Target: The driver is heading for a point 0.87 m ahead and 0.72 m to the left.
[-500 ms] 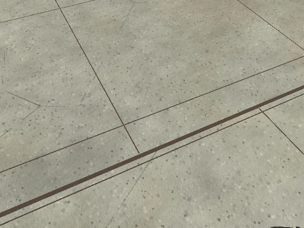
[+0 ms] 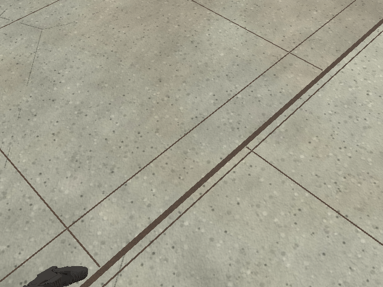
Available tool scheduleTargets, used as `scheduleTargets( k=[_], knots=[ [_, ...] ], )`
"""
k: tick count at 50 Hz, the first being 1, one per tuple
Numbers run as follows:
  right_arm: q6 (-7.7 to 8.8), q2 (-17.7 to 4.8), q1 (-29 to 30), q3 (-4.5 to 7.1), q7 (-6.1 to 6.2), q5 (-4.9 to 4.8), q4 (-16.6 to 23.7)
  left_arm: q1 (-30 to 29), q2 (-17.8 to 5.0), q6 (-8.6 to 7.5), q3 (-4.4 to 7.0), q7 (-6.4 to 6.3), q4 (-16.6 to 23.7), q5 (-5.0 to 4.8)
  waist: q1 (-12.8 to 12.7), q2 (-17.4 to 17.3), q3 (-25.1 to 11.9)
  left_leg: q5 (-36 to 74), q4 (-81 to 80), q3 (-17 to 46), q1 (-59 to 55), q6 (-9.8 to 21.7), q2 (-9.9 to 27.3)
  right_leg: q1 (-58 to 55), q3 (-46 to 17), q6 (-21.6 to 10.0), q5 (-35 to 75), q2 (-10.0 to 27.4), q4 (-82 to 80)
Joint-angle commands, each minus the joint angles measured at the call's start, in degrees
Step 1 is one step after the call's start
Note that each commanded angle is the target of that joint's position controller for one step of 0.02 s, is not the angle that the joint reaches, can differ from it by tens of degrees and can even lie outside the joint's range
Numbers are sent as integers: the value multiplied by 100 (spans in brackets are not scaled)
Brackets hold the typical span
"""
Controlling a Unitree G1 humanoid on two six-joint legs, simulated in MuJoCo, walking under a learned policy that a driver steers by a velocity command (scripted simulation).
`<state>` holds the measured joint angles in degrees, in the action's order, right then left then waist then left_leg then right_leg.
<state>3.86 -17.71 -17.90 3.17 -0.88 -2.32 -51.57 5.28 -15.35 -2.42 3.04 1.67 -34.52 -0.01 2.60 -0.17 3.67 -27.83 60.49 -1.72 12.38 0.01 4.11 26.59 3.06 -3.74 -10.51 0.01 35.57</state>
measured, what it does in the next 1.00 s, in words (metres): walks ahead, turning left: left foot, then right foot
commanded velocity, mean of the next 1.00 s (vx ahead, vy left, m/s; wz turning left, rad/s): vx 0.50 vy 0.00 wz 0.46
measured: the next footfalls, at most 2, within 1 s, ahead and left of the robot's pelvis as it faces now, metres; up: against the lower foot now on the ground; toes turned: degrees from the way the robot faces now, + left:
left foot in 0.48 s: +0.40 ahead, +0.17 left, +0.00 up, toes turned +17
right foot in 0.94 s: +0.74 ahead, +0.09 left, +0.00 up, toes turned +35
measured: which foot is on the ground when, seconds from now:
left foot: up 0.00-0.46, down 0.48-0.96, up 0.98-1.00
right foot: down 0.00-0.46, up 0.48-0.92, down 0.94-1.00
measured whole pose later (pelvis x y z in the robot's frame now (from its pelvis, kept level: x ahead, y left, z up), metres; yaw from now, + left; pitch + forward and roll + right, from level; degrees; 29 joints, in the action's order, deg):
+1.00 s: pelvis +0.57 +0.12 +0.00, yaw +33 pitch +3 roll -1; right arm 1.4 -17.6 -20.4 4.4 0.9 -1.8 -41.9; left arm 4.1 -15.3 -7.3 2.9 1.1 -38.7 0.5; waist 3.2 -1.9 0.3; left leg -29.3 53.4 11.3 13.5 2.1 -4.7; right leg 26.1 -0.5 -0.9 -8.1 -2.2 31.6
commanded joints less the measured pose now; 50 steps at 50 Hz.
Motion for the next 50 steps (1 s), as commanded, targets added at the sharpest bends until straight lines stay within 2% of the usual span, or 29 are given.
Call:
scheduleTargets(
  k=[1,2,3,6,9,13,18,21,22,23,24,25,26,27,28,29,30,31,33,35,38,41,43,45,46,47,48,49,50],
  knots=[
    [210,-684,556,114,-20,-60,660,1320,-871,-131,290,-30,-160,7,-674,370,-1005,392,1161,618,2878,141,286,-2987,-2222,-1056,585,1785,-1798],
    [134,-701,473,160,5,34,589,1029,-637,-183,228,-24,-160,8,-481,503,-753,733,858,645,2617,99,434,-2461,-1738,-934,760,1574,-2009],
    [36,-616,221,160,7,35,491,851,-581,-239,218,-29,-169,40,-307,623,-680,1050,779,691,2254,50,504,-2065,-1471,-878,701,1501,-2264],
    [-158,-361,119,144,50,27,418,695,-590,-412,255,-68,-332,101,-128,425,-436,1598,538,760,2268,-87,473,-1684,-819,-887,1062,1471,-2739],
    [-166,-283,513,148,52,62,543,840,-588,-436,268,-159,-527,141,-222,338,-181,2411,-226,890,2756,-167,388,-1900,-217,-760,1283,1360,-2852],
    [-103,-93,1119,65,-85,116,736,958,-742,-404,307,-232,-682,94,-448,244,35,3346,-1548,479,2672,-85,269,-2144,407,-582,1384,1314,-2957],
    [-90,-41,1812,3,-265,121,1170,1363,-914,-211,392,-276,-967,-36,-692,199,272,2786,-2312,54,3055,209,142,-3179,715,-510,2158,1636,-2526],
    [-117,-256,1523,111,-327,94,1299,1215,-1147,-66,447,-340,-959,-90,-371,494,-155,1930,-2364,-437,2263,528,-335,-3488,918,-321,4760,1662,-1549],
    [-135,-434,1047,208,-314,74,1233,1141,-1221,-14,456,-363,-940,-105,-79,585,-460,1672,-2340,-572,1630,673,-575,-3446,973,-238,5535,1608,-824],
    [-143,-717,233,369,-259,60,1066,1018,-1246,14,443,-376,-922,-139,406,518,-895,1909,-2684,-576,423,881,-804,-3028,1085,-69,5485,1430,297],
    [-203,-1162,-632,563,-138,67,886,1054,-1113,-39,377,-394,-864,-78,799,77,-1394,2112,-2919,289,-1284,1167,-441,-1776,1080,207,3895,1179,1929],
    [-187,-1731,-538,648,-81,48,903,1604,-196,-196,113,-303,-586,131,64,-1474,-1752,1479,-3319,3518,-3120,2247,1043,875,598,625,-1906,-87,4022],
    [-97,-1382,-702,523,-113,115,1079,1139,-527,-450,103,-210,-501,-69,420,-865,-2587,898,-4167,5085,-3680,2577,1487,1614,-835,528,-2463,-307,4725],
    [-34,-1036,-541,440,-115,145,1053,577,-796,-578,169,-149,-336,-281,531,-577,-1842,1141,-4339,4265,-3270,2255,1358,2094,-973,376,-1959,21,4592],
    [6,-841,-185,387,-112,94,1098,457,-770,-645,141,-168,-309,-229,285,-147,-1254,1589,-4323,3527,-2413,2032,1098,1989,-921,283,-1450,288,4044],
    [15,-649,221,332,-102,95,1177,427,-797,-653,175,-213,-364,-59,25,50,-881,2210,-4354,3000,-1570,1877,881,1637,-876,308,-1188,466,3514],
    [21,-502,449,271,-73,168,1296,533,-871,-595,226,-220,-392,18,-177,-25,-769,2776,-4471,2664,-1004,1839,735,1198,-906,347,-1008,577,3257],
    [18,-502,533,264,-53,197,1363,625,-862,-518,243,-213,-390,44,-295,-86,-715,3048,-4586,2525,-671,1842,656,962,-888,414,-928,601,3047],
    [30,-629,498,295,10,163,1371,639,-691,-394,201,-218,-359,81,-368,-80,-590,3551,-4700,2153,-180,1838,549,831,-727,593,-771,607,2475],
    [12,-805,375,345,95,140,1344,253,-521,-341,126,-227,-226,104,-277,-135,-437,3611,-4751,1776,190,1695,317,765,-584,749,-112,497,1642],
    [-65,-841,160,362,164,95,1302,-391,-363,-369,40,-170,-97,72,14,-381,-400,3042,-4607,1467,440,1340,-46,282,-495,807,1211,179,221],
    [-131,-836,-164,364,177,69,1214,-793,-491,-422,68,-95,27,-33,197,-499,-419,2492,-4376,1857,177,1223,97,67,-586,779,1491,-11,-419],
    [-164,-777,-245,354,193,64,1201,-794,-657,-472,132,-51,48,-50,144,-570,-442,2248,-4037,2256,-223,1145,252,19,-733,661,1191,-30,-705],
    [-186,-769,-136,365,204,86,1248,-478,-791,-535,210,-38,-12,-65,-84,-749,-475,2339,-3668,2550,-399,1034,341,-345,-728,461,754,-23,-854],
    [-187,-658,-43,328,198,99,1298,-9,-887,-565,282,-62,-135,-44,-356,-755,-660,2598,-3261,2484,-322,897,161,-1003,-641,304,783,-21,-1079],
    [-162,-372,6,222,172,143,1392,686,-1110,-598,368,-101,-218,59,-698,-516,-1270,2490,-2145,2177,75,697,-132,-2228,-1090,-6,666,543,-953],
    [-123,13,-553,101,179,123,1536,1443,-1591,-572,481,-141,-305,181,-670,692,-2176,891,-208,1415,1654,287,-871,-4281,-3040,-739,-15,1857,-1079],
    [-88,-183,-875,75,176,7,1610,1689,-1527,-496,489,-82,-493,60,-568,1969,-2368,-714,1021,1161,3011,143,-829,-4773,-5058,-1234,-1555,2541,-1683],
    [-113,-719,-518,206,178,-22,1509,1382,-992,-463,349,-96,-374,-5,-705,1130,-1557,-233,1517,1264,3408,91,-477,-4151,-4498,-1001,-2312,2312,-1875]
  ],
)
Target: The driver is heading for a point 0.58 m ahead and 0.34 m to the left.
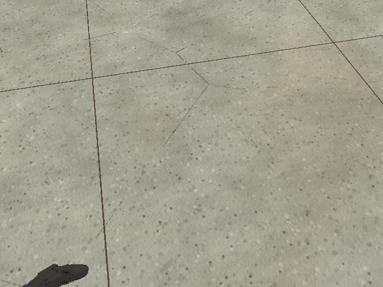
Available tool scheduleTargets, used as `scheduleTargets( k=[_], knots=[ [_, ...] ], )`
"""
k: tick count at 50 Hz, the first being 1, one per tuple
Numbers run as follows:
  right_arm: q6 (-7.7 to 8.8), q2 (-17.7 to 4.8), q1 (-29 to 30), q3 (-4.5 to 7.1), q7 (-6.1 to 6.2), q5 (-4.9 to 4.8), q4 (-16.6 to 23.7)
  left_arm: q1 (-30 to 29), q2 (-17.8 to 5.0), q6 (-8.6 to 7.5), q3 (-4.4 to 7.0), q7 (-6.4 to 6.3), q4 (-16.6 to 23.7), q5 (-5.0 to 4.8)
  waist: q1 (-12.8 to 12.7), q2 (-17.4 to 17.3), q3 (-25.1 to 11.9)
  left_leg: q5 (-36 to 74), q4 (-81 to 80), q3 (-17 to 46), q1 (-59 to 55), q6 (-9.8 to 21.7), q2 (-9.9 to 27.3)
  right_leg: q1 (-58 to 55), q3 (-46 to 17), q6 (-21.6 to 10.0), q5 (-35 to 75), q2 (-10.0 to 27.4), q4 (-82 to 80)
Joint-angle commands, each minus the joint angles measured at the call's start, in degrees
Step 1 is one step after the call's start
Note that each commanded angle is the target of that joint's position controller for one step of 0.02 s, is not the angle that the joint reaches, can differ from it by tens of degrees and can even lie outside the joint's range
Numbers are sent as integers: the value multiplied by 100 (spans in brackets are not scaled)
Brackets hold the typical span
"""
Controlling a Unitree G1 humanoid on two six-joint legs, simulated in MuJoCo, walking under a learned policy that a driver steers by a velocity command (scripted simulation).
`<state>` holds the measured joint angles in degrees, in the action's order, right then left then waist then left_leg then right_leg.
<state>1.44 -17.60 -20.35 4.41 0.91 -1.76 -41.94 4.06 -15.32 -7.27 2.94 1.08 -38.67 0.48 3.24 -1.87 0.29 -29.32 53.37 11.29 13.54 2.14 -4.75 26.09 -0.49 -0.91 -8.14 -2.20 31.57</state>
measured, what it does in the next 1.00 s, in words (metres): walks ahead, turning left: left foot, then right foot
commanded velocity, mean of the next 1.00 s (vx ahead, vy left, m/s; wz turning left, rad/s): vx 0.49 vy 0.00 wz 0.58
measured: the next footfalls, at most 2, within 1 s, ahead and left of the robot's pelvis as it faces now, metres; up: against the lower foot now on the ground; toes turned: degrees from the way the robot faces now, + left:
left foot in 0.46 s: +0.37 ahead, +0.18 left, +0.00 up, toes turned +19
right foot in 0.92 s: +0.70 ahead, +0.11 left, +0.00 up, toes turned +36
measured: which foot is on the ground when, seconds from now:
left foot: up 0.00-0.44, down 0.46-0.94, up 0.96-1.00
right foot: down 0.00-0.46, up 0.48-0.90, down 0.92-1.00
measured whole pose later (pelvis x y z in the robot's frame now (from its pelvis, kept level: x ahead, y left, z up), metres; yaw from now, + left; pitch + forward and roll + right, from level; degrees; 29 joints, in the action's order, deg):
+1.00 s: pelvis +0.53 +0.13 +0.00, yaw +35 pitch +2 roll -1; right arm 0.9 -17.6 -20.0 4.0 1.4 -1.2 -40.4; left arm 3.6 -16.3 -6.3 2.5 1.7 -39.6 1.0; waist 3.1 -1.1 1.2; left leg -32.1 58.4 11.7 15.6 0.1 -6.0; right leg 25.6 -0.7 -1.0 -8.7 -2.0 31.8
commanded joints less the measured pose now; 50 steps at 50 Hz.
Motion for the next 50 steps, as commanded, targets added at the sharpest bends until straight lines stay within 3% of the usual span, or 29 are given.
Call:
scheduleTargets(
  k=[1,2,3,5,9,14,18,20,21,22,23,24,25,26,27,28,29,30,31,35,37,40,43,45,46,47,48,49,50],
  knots=[
    [92,-844,244,120,-5,-6,634,1244,-793,82,290,-68,73,-39,-805,857,-645,384,2261,-275,3281,-147,594,-3382,-3194,-1040,-2072,2270,-1494],
    [76,-769,481,127,-17,62,708,1009,-687,114,237,-74,51,-1,-691,632,-266,716,2035,-348,3113,-160,759,-2707,-2524,-951,-1342,2015,-1614],
    [58,-691,564,146,-44,74,748,872,-572,119,194,-85,12,23,-569,700,-66,935,1782,-349,2925,-157,921,-2285,-2029,-893,-824,1814,-1746],
    [-3,-442,450,111,-96,1,765,807,-542,84,189,-92,-69,8,-431,879,6,1104,1505,-480,2616,-173,1061,-1887,-1382,-891,-315,1650,-2008],
    [-51,-251,790,40,-118,54,929,898,-833,43,290,-105,-284,-5,-445,620,83,1719,700,-552,2904,-311,1168,-1999,-613,-1067,589,1775,-2269],
    [40,-117,1535,-39,-280,46,1062,1027,-1034,139,323,-139,-483,-51,-716,509,240,2999,-873,-963,2585,-228,1057,-2260,401,-827,1109,1603,-2252],
    [42,-156,2005,-33,-406,22,1289,1284,-1238,257,382,-135,-660,-161,-802,539,423,2671,-1564,-1274,2446,8,917,-2822,738,-682,1637,1803,-2039],
    [16,-335,1832,59,-427,60,1326,1252,-1410,326,434,-160,-673,-221,-578,693,221,2078,-1710,-1565,1926,240,605,-3073,969,-567,3402,1830,-1409],
    [-10,-494,1453,149,-416,75,1264,1233,-1499,367,461,-182,-670,-250,-321,773,-45,1824,-1760,-1722,1365,386,376,-3106,1088,-505,4357,1797,-755],
    [-33,-729,615,299,-379,62,1051,1155,-1481,406,446,-203,-651,-276,178,680,-474,2086,-2106,-1819,215,590,120,-2797,1273,-366,4691,1644,333],
    [-88,-1105,-419,492,-277,39,780,1218,-1280,389,361,-231,-591,-181,648,341,-989,2279,-2203,-1235,-1560,850,302,-1570,1298,-135,3544,1445,1910],
    [-67,-1785,-329,568,-196,-16,777,1668,-394,284,80,-162,-259,118,-21,-1349,-1312,1852,-2488,1786,-3413,1756,1848,1062,1073,224,-2008,413,4008],
    [48,-1517,-509,454,-242,30,1006,1323,-732,63,72,-85,-132,-54,296,-983,-2398,763,-3446,3833,-3889,2332,2449,1808,-365,222,-2715,57,4933],
    [135,-1133,-359,344,-272,79,904,717,-1094,-48,171,-35,28,-284,427,-533,-1623,978,-3614,3023,-3455,1975,2257,2305,-522,130,-2118,368,4877],
    [179,-974,-79,291,-265,59,879,587,-1014,-111,123,-46,75,-257,215,-232,-1023,1428,-3613,2277,-2622,1763,2005,2183,-467,59,-1610,599,4372],
    [186,-814,334,232,-251,70,924,583,-991,-121,130,-90,1,-102,-53,76,-665,2062,-3631,1739,-1791,1588,1771,1801,-457,92,-1318,781,3868],
    [193,-679,599,176,-232,132,1006,676,-1057,-73,173,-99,-31,-18,-265,-3,-511,2695,-3729,1383,-1197,1534,1609,1375,-490,132,-1127,886,3545],
    [192,-665,716,159,-210,168,1043,755,-1054,-3,186,-87,-43,4,-389,-71,-451,2979,-3847,1258,-837,1542,1539,1116,-479,190,-1034,900,3370],
    [208,-686,740,166,-185,154,1016,796,-974,56,172,-84,-52,26,-442,-64,-411,3260,-3916,1133,-598,1579,1507,1010,-417,274,-993,890,3141],
    [196,-874,503,217,-38,96,825,179,-616,162,36,-82,101,65,-295,-55,-108,3321,-3988,477,113,1388,1140,824,-247,521,142,684,1686],
    [159,-899,356,225,0,71,745,-274,-513,142,-17,-40,191,35,-108,-167,-28,2857,-3930,337,303,1187,951,485,-218,530,932,479,779],
    [127,-937,46,243,7,34,580,-683,-607,96,4,19,322,-62,64,-253,8,2351,-3759,632,205,1049,1037,136,-301,483,1306,280,122],
    [88,-846,-42,229,21,16,495,-635,-829,43,110,55,356,-90,-26,-415,-12,2095,-3259,1155,-284,929,1216,-31,-467,308,784,249,-237],
    [39,-742,98,205,28,45,504,-99,-928,0,203,34,222,-58,-338,-569,-99,2540,-2707,1212,-421,737,1093,-632,-301,82,544,208,-548],
    [34,-502,87,128,29,80,533,347,-1075,-34,272,1,155,59,-538,-482,-480,3023,-1891,922,-340,493,760,-1448,-387,-130,874,458,-623],
    [34,-211,-19,13,54,200,668,1035,-1401,-49,335,-26,142,186,-728,240,-1342,2012,-297,446,285,195,367,-2836,-1327,-499,1956,1475,-371],
    [65,-26,-1024,-53,58,35,675,1333,-1736,50,432,19,-88,210,-297,2257,-1962,-846,1508,-94,2120,-239,-371,-4344,-3817,-1658,2162,2685,-726],
    [50,-625,-1030,48,85,25,478,1270,-1178,87,317,62,5,-9,-438,1469,-1757,-742,2184,185,2586,-367,22,-4150,-4117,-1600,1396,2664,-924],
    [-4,-862,-349,122,92,37,524,1015,-838,130,213,44,84,-23,-606,934,-1139,-342,2365,83,2682,-438,156,-3540,-3107,-1384,1670,2382,-907]
  ],
)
